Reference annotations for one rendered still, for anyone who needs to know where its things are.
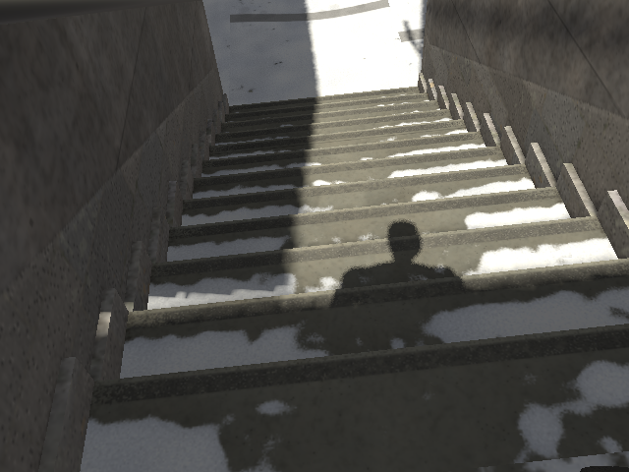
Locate stairs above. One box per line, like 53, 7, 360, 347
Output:
120, 87, 629, 379

